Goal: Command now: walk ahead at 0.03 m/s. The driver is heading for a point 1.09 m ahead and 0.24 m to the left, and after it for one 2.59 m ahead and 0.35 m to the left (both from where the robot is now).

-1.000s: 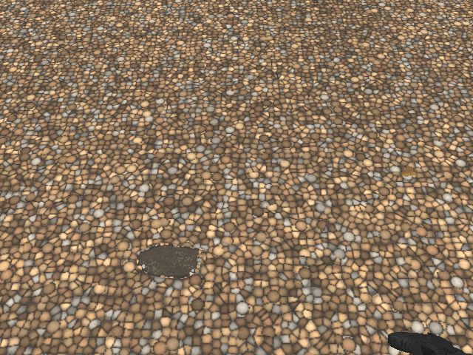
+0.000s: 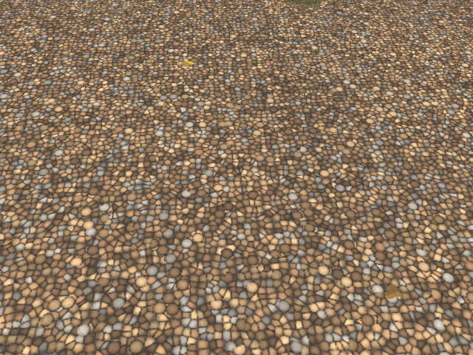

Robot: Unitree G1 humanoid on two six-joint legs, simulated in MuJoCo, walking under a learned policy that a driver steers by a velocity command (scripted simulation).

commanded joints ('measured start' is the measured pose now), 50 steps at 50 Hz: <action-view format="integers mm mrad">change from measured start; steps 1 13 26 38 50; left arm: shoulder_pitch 24 26 13 -16 280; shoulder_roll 94 99 100 82 111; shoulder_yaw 21 25 27 30 35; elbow -19 28 68 74 119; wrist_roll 2 -11 -12 -26 -17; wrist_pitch -6 9 23 2 -106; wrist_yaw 4 5 14 12 -42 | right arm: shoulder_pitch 11 54 50 131 -36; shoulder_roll -98 -89 -72 -135 -85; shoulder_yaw -16 -10 -5 -28 -22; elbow -19 5 16 20 -111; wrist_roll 6 11 8 35 67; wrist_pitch -30 -19 -9 -19 -110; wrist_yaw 1 1 -1 -9 31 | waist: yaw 13 -5 1 -33 68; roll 93 20 27 114 -90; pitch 26 -14 20 152 79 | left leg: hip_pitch -102 1 8 -38 -630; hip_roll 35 12 -2 101 23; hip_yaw -42 -11 2 -178 -84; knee -169 -103 -127 -261 785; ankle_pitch -34 209 177 -537 -107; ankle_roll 43 52 49 173 113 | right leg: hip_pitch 115 157 163 -72 428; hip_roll -51 -60 -63 3 -378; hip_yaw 57 53 56 -10 609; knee -45 12 2 141 -281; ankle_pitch -35 178 144 -436 -321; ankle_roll -26 -19 -7 -21 -232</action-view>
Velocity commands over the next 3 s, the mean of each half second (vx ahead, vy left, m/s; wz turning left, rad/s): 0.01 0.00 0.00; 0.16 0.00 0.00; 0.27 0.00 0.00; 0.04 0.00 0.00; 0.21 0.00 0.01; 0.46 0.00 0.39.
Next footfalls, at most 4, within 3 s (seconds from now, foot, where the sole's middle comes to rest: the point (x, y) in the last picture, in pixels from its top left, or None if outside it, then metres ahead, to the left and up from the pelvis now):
1.36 left None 0.46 0.10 -0.77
1.72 right None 0.41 -0.12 -0.77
2.48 right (296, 348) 0.54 -0.16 -0.77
2.98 left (214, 246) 0.88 0.08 -0.77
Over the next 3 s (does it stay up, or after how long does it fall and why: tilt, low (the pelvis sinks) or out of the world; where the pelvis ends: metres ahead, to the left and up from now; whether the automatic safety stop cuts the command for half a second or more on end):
stays up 0.74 -0.02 -0.03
